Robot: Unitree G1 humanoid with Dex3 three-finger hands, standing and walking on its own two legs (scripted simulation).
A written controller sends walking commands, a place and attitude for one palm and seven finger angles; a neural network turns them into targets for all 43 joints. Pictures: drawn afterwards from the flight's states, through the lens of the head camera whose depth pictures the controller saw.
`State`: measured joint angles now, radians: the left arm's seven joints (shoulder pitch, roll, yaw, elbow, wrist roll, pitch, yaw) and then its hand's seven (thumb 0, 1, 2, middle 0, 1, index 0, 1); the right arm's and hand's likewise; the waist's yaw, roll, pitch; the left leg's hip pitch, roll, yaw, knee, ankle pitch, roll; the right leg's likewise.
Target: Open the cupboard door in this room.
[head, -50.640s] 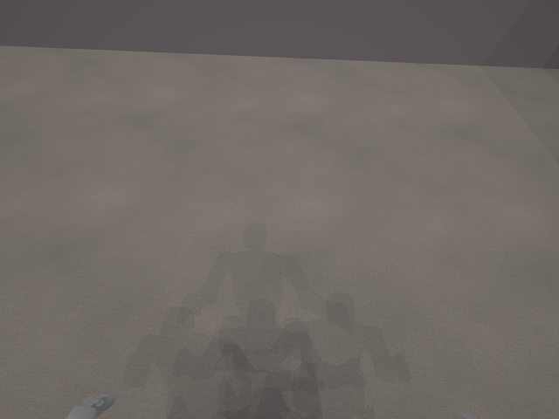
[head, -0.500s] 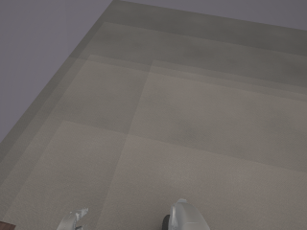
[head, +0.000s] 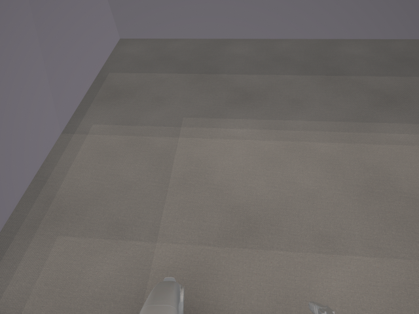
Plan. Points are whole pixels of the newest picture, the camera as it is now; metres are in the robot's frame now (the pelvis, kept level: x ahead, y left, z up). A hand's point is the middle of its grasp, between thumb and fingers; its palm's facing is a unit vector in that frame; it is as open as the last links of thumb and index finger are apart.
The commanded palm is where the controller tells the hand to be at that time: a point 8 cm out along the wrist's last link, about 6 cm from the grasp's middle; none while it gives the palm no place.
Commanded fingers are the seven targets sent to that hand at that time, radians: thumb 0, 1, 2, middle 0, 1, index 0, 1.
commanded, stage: walk to a spot facing it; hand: left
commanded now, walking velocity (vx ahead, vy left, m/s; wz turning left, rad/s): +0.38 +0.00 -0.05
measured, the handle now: out of the picture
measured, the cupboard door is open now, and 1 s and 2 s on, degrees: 44 44 44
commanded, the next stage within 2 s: turn to face it in 0.40 s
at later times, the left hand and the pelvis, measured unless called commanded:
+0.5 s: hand (147, 234) +0.32 +0.21 -0.17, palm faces -0.06 -0.99 -0.16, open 7.3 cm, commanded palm none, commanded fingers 0.00 0.90 0.90 -0.20 -0.30 -0.20 -0.30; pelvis +0.25 +0.03 +0.00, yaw -7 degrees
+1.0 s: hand (169, 178) +0.50 +0.18 -0.17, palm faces +0.09 -0.98 -0.18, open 7.2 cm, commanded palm none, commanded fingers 0.00 0.90 0.90 -0.20 -0.30 -0.20 -0.30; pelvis +0.39 -0.01 -0.01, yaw +6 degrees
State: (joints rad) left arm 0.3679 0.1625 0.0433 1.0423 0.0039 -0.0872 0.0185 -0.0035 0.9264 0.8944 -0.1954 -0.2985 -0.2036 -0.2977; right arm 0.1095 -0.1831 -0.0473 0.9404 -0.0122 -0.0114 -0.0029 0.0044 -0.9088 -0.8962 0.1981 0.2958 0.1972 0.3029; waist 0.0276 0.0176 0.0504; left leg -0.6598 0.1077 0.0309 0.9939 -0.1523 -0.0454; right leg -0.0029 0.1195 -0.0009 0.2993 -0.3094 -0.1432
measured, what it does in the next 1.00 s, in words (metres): walks ahead: left foot, then right foot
